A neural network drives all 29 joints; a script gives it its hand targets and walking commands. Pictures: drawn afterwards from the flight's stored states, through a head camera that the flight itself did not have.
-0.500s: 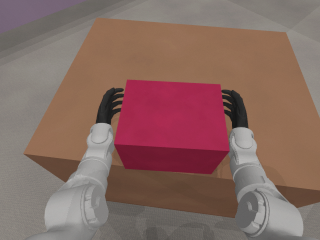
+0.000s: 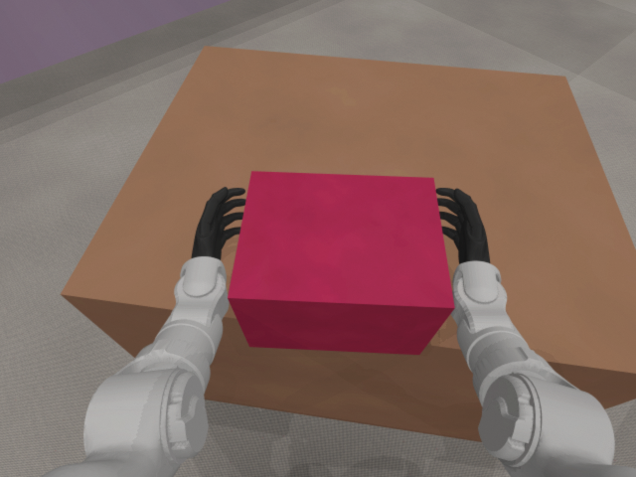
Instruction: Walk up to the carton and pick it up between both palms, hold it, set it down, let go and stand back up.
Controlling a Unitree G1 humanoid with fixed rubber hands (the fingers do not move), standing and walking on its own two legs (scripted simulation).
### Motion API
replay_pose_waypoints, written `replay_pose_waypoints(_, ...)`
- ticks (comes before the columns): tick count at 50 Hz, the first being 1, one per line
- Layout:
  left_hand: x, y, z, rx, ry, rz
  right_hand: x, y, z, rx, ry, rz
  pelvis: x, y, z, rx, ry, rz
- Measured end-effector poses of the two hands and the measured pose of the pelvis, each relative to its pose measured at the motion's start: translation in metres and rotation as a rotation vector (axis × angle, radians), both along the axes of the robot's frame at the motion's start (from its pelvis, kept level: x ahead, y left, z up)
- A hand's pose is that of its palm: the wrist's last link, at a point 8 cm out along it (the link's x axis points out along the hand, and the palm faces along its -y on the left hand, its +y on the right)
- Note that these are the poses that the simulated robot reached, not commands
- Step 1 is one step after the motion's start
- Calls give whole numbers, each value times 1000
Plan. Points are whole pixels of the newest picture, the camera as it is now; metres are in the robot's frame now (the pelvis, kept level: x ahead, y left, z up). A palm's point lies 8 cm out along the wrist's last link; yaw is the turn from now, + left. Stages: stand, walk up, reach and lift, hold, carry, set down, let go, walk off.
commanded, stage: reach and lift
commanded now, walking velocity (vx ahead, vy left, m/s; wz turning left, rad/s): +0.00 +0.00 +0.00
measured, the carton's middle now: (338, 265) +0.41 -0.02 -0.01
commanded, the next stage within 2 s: none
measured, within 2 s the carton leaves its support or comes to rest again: leaves its support in 0.20 s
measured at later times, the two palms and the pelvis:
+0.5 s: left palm (195, 228) +0.41 +0.16 +0.09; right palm (481, 228) +0.40 -0.19 +0.09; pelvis -0.01 +0.00 +0.00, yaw +1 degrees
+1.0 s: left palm (169, 225) +0.38 +0.17 +0.13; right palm (489, 219) +0.38 -0.17 +0.14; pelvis +0.00 +0.01 +0.01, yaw +2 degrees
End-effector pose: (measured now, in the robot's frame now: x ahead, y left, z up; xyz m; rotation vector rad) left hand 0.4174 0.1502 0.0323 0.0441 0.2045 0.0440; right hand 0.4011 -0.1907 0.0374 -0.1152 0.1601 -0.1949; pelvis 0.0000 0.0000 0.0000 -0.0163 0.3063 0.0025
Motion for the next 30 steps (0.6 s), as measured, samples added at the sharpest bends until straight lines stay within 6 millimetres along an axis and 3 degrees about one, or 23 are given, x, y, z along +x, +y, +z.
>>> replay_pose_waypoints(12, -16, 4, 8, 17, 27, 13, -12, 4, 7, 34, 24, 8, -11, 0, -1, 3, -6, 2)
replay_pose_waypoints(30, -10, 6, 69, 39, -10, 18, -2, 6, 70, 97, -10, 9, -3, -1, 2, 4, -146, 17)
